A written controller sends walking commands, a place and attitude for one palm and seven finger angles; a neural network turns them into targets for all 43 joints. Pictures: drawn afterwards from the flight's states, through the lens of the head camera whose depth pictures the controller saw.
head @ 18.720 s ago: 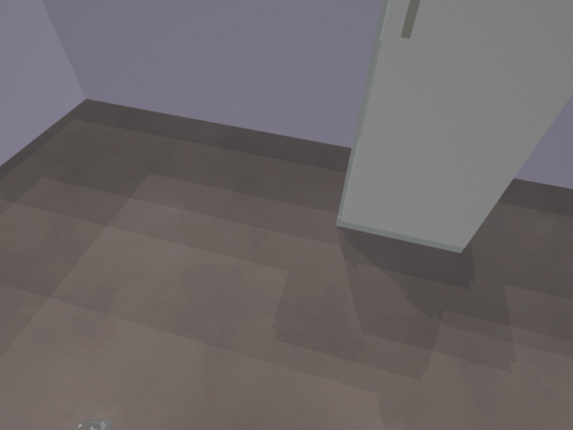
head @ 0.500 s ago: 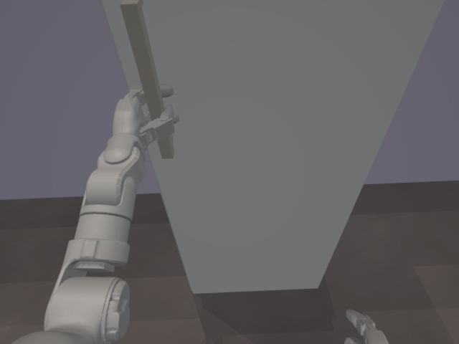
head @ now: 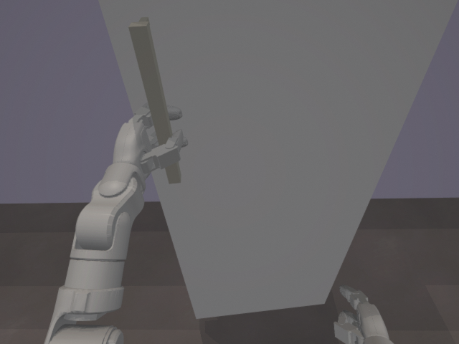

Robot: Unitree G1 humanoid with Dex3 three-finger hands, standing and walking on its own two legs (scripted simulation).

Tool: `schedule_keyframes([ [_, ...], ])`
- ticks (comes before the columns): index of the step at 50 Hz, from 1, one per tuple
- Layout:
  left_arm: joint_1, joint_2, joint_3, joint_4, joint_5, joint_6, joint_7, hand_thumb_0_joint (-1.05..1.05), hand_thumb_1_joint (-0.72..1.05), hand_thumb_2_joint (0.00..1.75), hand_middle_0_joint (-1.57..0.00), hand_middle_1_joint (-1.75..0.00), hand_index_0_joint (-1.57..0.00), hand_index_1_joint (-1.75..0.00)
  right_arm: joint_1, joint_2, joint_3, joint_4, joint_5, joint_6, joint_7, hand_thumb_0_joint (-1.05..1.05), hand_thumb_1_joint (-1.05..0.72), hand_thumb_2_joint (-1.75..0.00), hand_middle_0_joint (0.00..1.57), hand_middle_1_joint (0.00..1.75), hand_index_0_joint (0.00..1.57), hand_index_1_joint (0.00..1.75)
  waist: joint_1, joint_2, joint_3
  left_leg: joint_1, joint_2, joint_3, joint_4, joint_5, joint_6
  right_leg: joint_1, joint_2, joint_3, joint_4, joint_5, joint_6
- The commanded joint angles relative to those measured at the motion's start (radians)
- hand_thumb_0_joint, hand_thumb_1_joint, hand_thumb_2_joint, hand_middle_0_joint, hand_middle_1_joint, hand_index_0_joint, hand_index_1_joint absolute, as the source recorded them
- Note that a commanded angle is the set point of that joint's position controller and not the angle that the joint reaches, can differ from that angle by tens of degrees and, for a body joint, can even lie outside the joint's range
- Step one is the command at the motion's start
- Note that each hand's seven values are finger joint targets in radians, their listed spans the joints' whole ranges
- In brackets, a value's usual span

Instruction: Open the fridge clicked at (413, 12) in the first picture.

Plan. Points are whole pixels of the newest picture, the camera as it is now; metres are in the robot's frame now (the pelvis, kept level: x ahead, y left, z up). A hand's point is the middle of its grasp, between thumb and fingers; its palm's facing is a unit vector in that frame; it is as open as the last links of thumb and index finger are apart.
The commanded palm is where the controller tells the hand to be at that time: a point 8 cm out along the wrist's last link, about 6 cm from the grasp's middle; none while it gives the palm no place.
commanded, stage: pull the door a little, standing still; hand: left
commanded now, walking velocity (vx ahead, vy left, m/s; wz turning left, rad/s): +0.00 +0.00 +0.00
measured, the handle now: (161, 111) +0.40 +0.14 +0.26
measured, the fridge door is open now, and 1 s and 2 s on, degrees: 7 24 35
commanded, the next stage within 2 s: walk backward, drawing the door open in 0.16 s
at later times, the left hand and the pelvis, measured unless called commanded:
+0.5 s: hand (182, 203) +0.25 +0.09 +0.20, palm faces -0.06 -0.98 -0.16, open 7.3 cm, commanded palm +0.22 +0.14 +0.22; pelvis -0.04 +0.00 +0.00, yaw -1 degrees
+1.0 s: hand (194, 229) +0.21 +0.06 +0.20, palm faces -0.01 -0.98 -0.21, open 7.7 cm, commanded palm +0.18 +0.11 +0.22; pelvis -0.10 -0.03 -0.01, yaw +4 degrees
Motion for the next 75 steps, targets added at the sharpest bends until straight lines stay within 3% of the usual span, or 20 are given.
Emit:
schedule_keyframes([
  [1, -0.388, 0.113, 0.038, -0.239, 0.008, -0.068, 0.020, 0.00, 0.90, 0.90, -0.45, -1.40, -0.45, -1.40, -0.165, -0.083, -0.023, -0.167, -0.007, -0.051, -0.006, 0.00, -0.90, -0.90, 0.20, 0.30, 0.20, 0.30, 0.006, -0.091, -0.234, 0.209, -0.027, -0.022, 0.039, 0.434, 0.056, -0.044, -0.018, 0.025, 0.000, 0.718, 0.047],
  [13, -0.090, 0.107, 0.012, -0.520, -0.003, -0.055, 0.000, 0.00, 0.90, 0.90, -0.45, -1.40, -0.45, -1.40, -0.224, -0.062, -0.008, -0.234, -0.004, -0.036, 0.026, 0.00, -0.90, -0.90, 0.20, 0.30, 0.20, 0.30, 0.034, -0.095, -0.205, 0.171, -0.021, -0.023, 0.040, 0.364, 0.053, -0.055, -0.023, 0.028, -0.010, 0.658, 0.052],
  [14, -0.262, 0.318, 0.037, -0.616, 0.084, -0.275, 0.025, 0.00, 0.90, 0.90, -0.45, -1.40, -0.45, -1.40, -0.154, -0.075, -0.011, -0.268, -0.024, -0.026, 0.006, 0.00, -0.90, -0.90, 0.20, 0.30, 0.20, 0.30, -0.031, -0.058, 0.048, 0.128, 0.012, -0.004, 0.106, 0.273, 0.070, -0.306, -0.077, 0.121, -0.117, 0.585, 0.102],
  [16, 0.009, 0.154, -0.075, -0.466, 0.104, -0.402, 0.019, 0.00, 0.90, 0.90, -0.45, -1.40, -0.45, -1.40, -0.153, -0.067, -0.030, -0.232, -0.047, 0.000, 0.010, 0.00, -0.90, -0.90, 0.20, 0.30, 0.20, 0.30, -0.025, -0.147, -0.009, 0.123, 0.025, -0.031, 0.122, 0.244, 0.070, -0.317, -0.087, 0.089, -0.127, 0.457, 0.101],
  [24, 0.104, 0.187, -0.093, -0.678, 0.140, -0.633, 0.017, 0.00, 0.90, 0.90, -0.45, -1.40, -0.45, -1.40, -0.100, -0.034, -0.048, -0.257, -0.050, -0.001, 0.018, 0.00, -0.90, -0.90, 0.20, 0.30, 0.20, 0.30, -0.061, -0.013, -0.226, 0.278, 0.090, -0.059, 0.086, 0.543, 0.068, -0.254, -0.050, 0.023, -0.007, 0.400, 0.082],
  [36, 0.020, 0.200, -0.074, -0.717, 0.143, -0.690, 0.027, 0.00, 0.90, 0.90, -0.45, -1.40, -0.45, -1.40, -0.089, -0.016, -0.059, -0.220, -0.041, -0.077, 0.015, 0.00, -0.90, -0.90, 0.20, 0.30, 0.20, 0.30, -0.080, -0.007, -0.187, 0.050, 0.143, -0.189, -0.032, 0.291, 0.077, -0.169, -0.023, 0.052, 0.021, 0.173, 0.065],
  [45, -0.040, 0.209, -0.063, -0.712, 0.143, -0.675, 0.033, 0.00, 0.90, 0.90, -0.45, -1.40, -0.45, -1.40, -0.079, 0.005, -0.067, -0.167, -0.033, -0.137, 0.003, 0.00, -0.90, -0.90, 0.20, 0.30, 0.20, 0.30, -0.096, -0.079, -0.141, 0.049, 0.048, -0.087, 0.156, 0.073, 0.026, -0.294, -0.149, 0.045, -0.076, 0.053, -0.001],
  [49, -0.047, 0.210, -0.062, -0.733, 0.132, -0.669, 0.026, 0.00, 0.90, 0.90, -0.45, -1.40, -0.45, -1.40, -0.083, -0.007, -0.073, -0.150, -0.040, -0.163, -0.006, 0.00, -0.90, -0.90, 0.20, 0.30, 0.20, 0.30, -0.104, -0.037, -0.090, -0.009, 0.072, -0.164, 0.125, 0.058, 0.038, -0.308, -0.118, 0.037, -0.013, -0.011, -0.001],
  [54, -0.053, 0.217, -0.046, -0.766, 0.128, -0.674, 0.002, 0.00, 0.90, 0.90, -0.45, -1.40, -0.45, -1.40, -0.087, -0.008, -0.085, -0.129, -0.060, -0.180, -0.009, 0.00, -0.90, -0.90, 0.20, 0.30, 0.20, 0.30, -0.093, 0.066, -0.105, -0.220, 0.174, -0.391, -0.098, 0.023, 0.105, -0.072, -0.030, 0.091, 0.070, -0.037, 0.034],
  [55, -0.047, 0.211, -0.039, -0.760, 0.128, -0.672, 0.001, 0.00, 0.90, 0.90, -0.45, -1.40, -0.45, -1.40, -0.083, -0.001, -0.085, -0.123, -0.061, -0.180, -0.006, 0.00, -0.90, -0.90, 0.20, 0.30, 0.20, 0.30, -0.082, 0.021, -0.127, -0.239, 0.159, -0.366, -0.066, 0.042, 0.095, -0.027, -0.051, 0.106, 0.025, -0.004, 0.022],
  [57, -0.050, 0.227, -0.017, -0.777, 0.131, -0.669, 0.007, 0.00, 0.90, 0.90, -0.45, -1.40, -0.45, -1.40, -0.072, 0.012, -0.090, -0.113, -0.047, -0.185, -0.001, 0.00, -0.90, -0.90, 0.20, 0.30, 0.20, 0.30, -0.077, -0.107, -0.176, -0.218, 0.041, -0.131, 0.129, 0.008, 0.024, 0.011, -0.178, 0.133, -0.085, 0.114, -0.001],
  [59, 0.004, 0.229, -0.001, -0.770, 0.146, -0.678, 0.022, 0.00, 0.90, 0.90, -0.45, -1.40, -0.45, -1.40, -0.087, 0.002, -0.089, -0.119, -0.041, -0.204, 0.002, 0.00, -0.90, -0.90, 0.20, 0.30, 0.20, 0.30, -0.040, -0.080, -0.155, -0.326, 0.010, -0.037, 0.414, -0.183, -0.011, 0.019, -0.277, 0.094, -0.053, 0.360, 0.009],
  [63, 0.010, 0.198, -0.022, -0.802, 0.151, -0.690, 0.007, 0.00, 0.90, 0.90, -0.45, -1.40, -0.45, -1.40, -0.050, 0.037, -0.059, -0.139, -0.055, -0.230, -0.016, 0.00, -0.90, -0.90, 0.20, 0.30, 0.20, 0.30, -0.050, -0.137, -0.154, -0.299, 0.029, 0.067, 0.362, -0.210, -0.010, 0.083, -0.224, -0.095, 0.121, 0.910, 0.107],
  [65, -0.010, 0.189, -0.046, -0.797, 0.141, -0.701, 0.006, 0.00, 0.90, 0.90, -0.45, -1.40, -0.45, -1.40, 0.038, 0.013, -0.073, -0.110, -0.054, -0.244, -0.027, 0.00, -0.90, -0.90, 0.20, 0.30, 0.20, 0.30, -0.142, -0.120, -0.220, 0.108, 0.059, -0.018, 0.004, 0.100, 0.068, -0.161, -0.107, -0.167, 0.512, 1.025, 0.164],
  [66, -0.038, 0.177, -0.047, -0.815, 0.124, -0.719, -0.001, 0.00, 0.90, 0.90, -0.45, -1.40, -0.45, -1.40, 0.016, -0.051, -0.098, -0.125, -0.079, -0.244, -0.023, 0.00, -0.90, -0.90, 0.20, 0.30, 0.20, 0.30, -0.146, 0.113, -0.242, 0.395, 0.350, -0.510, -0.097, 0.750, 0.238, -0.566, 0.044, -0.111, 0.853, 0.384, 0.213],
  [67, -0.051, 0.182, -0.017, -0.800, 0.141, -0.726, -0.015, 0.00, 0.90, 0.90, -0.45, -1.40, -0.45, -1.40, -0.065, -0.064, -0.107, -0.142, -0.104, -0.232, 0.008, 0.00, -0.90, -0.90, 0.20, 0.30, 0.20, 0.30, -0.070, 0.167, -0.227, 0.282, 0.551, -0.784, -0.082, 0.885, 0.297, -0.559, 0.015, 0.141, 1.070, -0.246, 0.119],
  [68, -0.090, 0.228, 0.015, -0.847, 0.159, -0.711, -0.036, 0.00, 0.90, 0.90, -0.45, -1.40, -0.45, -1.40, -0.116, -0.074, -0.125, -0.153, -0.071, -0.215, 0.035, 0.00, -0.90, -0.90, 0.20, 0.30, 0.20, 0.30, -0.062, 0.058, -0.140, 0.215, 0.503, -0.638, -0.051, 0.750, 0.245, -0.593, -0.037, 0.247, 0.998, -0.229, 0.071],
  [70, -0.026, 0.235, 0.077, -0.803, 0.157, -0.725, -0.043, 0.00, 0.90, 0.90, -0.45, -1.40, -0.45, -1.40, -0.172, -0.067, -0.142, -0.120, -0.086, -0.224, 0.021, 0.00, -0.90, -0.90, 0.20, 0.30, 0.20, 0.30, -0.032, 0.120, -0.087, -0.009, 0.496, -0.617, 0.034, 0.427, 0.241, -0.546, -0.110, 0.380, 0.777, -0.230, 0.072],
  [72, 0.026, 0.147, 0.014, -0.751, 0.146, -0.696, -0.035, 0.00, 0.90, 0.90, -0.45, -1.40, -0.45, -1.40, -0.099, -0.042, -0.131, -0.111, -0.069, -0.244, 0.021, 0.00, -0.90, -0.90, 0.20, 0.30, 0.20, 0.30, -0.038, 0.089, -0.137, -0.155, 0.265, -0.319, 0.018, 0.144, 0.112, -0.211, -0.021, 0.148, 0.400, -0.061, 0.087],
  [75, -0.081, 0.159, -0.032, -0.774, 0.144, -0.678, -0.024, 0.00, 0.90, 0.90, -0.45, -1.40, -0.45, -1.40, -0.078, -0.043, -0.120, -0.150, -0.017, -0.233, 0.026, 0.00, -0.90, -0.90, 0.20, 0.30, 0.20, 0.30, -0.065, 0.192, -0.169, -0.170, 0.103, -0.199, 0.057, -0.060, 0.054, -0.027, 0.055, -0.054, 0.124, 0.070, 0.128],
])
